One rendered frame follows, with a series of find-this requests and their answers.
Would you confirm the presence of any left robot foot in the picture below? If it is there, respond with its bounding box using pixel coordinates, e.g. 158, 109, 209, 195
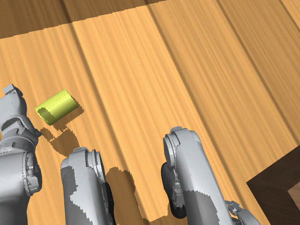
105, 182, 116, 225

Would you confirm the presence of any right robot foot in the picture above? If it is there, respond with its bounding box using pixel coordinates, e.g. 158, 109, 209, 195
161, 162, 187, 219

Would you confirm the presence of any left robot hand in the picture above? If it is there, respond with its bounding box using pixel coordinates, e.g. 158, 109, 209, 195
0, 84, 42, 138

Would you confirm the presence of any right robot hand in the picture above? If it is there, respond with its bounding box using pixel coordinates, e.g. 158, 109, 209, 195
225, 200, 261, 225

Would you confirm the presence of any left robot arm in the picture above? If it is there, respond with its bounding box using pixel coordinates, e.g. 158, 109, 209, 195
0, 114, 42, 225

